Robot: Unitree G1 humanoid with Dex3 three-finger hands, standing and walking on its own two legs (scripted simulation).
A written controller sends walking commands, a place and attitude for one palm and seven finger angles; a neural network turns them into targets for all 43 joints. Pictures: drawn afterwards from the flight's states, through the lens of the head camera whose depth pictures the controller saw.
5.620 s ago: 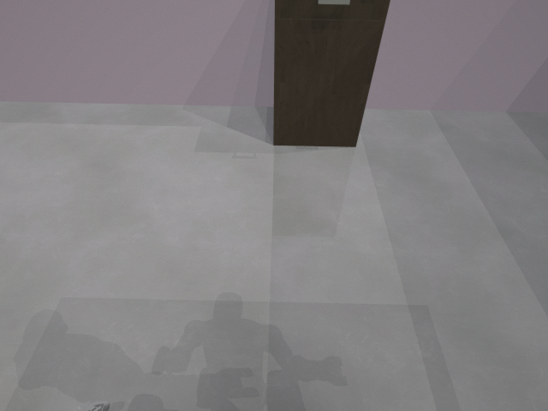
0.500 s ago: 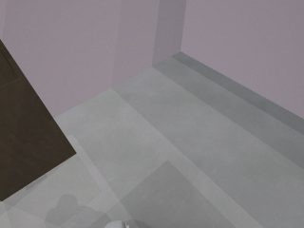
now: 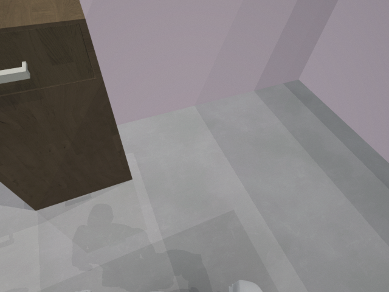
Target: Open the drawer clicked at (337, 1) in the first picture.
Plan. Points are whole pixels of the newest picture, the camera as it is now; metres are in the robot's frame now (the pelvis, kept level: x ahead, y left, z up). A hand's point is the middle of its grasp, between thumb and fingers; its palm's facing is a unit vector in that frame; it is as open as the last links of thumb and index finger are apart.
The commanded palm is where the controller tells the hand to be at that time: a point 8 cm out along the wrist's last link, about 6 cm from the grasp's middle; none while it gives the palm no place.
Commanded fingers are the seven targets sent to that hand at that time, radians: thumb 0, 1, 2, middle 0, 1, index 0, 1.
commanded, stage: turn to face it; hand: left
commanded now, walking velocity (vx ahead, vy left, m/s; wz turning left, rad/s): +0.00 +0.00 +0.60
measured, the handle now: (0, 72) +0.62 +0.58 +0.04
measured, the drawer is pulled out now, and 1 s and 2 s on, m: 0.00 0.00 0.00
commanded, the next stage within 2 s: take the last steps up to it in 0.58 s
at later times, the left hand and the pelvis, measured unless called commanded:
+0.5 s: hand out of the picture +0.03 +0.12 -0.14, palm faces +0.31 -0.91 -0.29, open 7.4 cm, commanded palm none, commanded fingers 0.00 0.90 0.90 -0.20 -0.30 -0.20 -0.30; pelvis +0.01 -0.09 +0.00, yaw +19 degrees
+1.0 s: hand out of the picture -0.06 +0.16 -0.16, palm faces +0.48 -0.85 -0.23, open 7.4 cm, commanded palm none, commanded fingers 0.00 0.90 0.90 -0.20 -0.30 -0.20 -0.30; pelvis +0.01 -0.04 +0.00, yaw +27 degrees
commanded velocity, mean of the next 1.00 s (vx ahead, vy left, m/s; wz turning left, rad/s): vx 0.10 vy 0.03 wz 0.32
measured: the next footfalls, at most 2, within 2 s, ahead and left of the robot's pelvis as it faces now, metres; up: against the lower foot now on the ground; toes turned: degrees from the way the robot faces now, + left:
right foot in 0.28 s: +0.06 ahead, -0.17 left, +0.00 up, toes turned +10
left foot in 0.74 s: -0.05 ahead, +0.05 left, +0.00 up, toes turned +29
